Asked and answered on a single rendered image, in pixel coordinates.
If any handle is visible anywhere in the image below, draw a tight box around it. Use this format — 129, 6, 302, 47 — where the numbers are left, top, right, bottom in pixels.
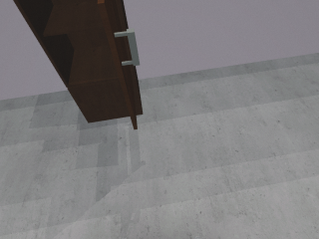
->
114, 28, 140, 66

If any cupboard door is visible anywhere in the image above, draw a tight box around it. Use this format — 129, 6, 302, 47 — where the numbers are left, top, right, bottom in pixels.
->
97, 0, 138, 129

